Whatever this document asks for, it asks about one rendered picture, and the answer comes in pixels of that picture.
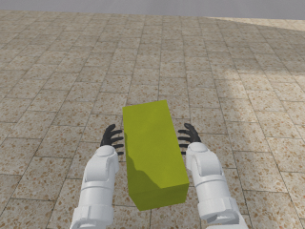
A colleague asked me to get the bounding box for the robot right hand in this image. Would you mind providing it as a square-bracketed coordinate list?
[177, 123, 202, 155]

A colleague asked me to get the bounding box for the left robot forearm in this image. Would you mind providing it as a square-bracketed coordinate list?
[70, 145, 119, 229]

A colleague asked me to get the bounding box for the carton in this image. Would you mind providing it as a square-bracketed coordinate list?
[122, 99, 190, 211]

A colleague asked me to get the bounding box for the right robot forearm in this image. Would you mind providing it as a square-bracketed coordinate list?
[186, 142, 249, 229]

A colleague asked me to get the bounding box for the robot left hand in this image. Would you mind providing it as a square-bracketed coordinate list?
[100, 124, 124, 156]

